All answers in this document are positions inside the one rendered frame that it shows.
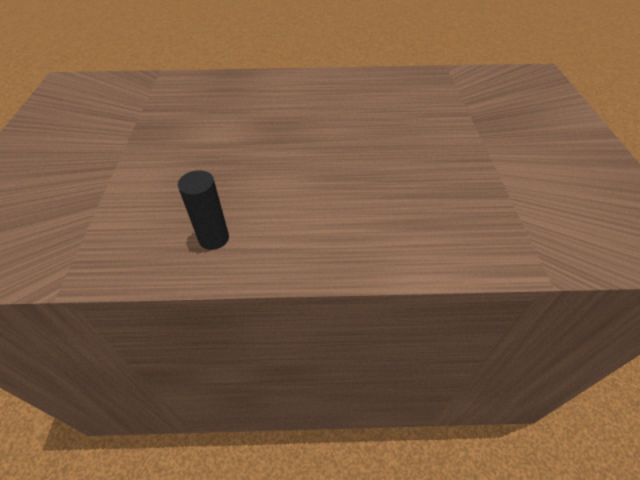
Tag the can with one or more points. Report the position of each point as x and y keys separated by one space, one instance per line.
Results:
x=202 y=203

